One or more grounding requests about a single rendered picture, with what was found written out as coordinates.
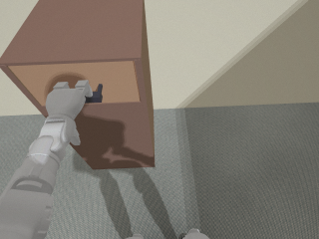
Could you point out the handle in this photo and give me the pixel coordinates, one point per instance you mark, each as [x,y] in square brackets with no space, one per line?
[97,96]

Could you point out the drawer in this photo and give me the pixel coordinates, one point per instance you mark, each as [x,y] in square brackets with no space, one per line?
[119,79]

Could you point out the robot left upper arm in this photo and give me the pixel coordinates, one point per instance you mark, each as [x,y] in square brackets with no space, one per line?
[25,214]

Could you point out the cabinet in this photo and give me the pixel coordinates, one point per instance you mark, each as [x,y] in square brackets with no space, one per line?
[112,135]

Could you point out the robot right shin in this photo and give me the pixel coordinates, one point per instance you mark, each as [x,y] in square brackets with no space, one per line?
[193,231]

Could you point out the left robot forearm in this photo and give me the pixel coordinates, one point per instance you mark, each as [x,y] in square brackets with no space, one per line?
[39,168]

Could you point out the robot left hand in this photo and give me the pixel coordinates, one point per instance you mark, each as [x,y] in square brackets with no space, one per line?
[68,102]

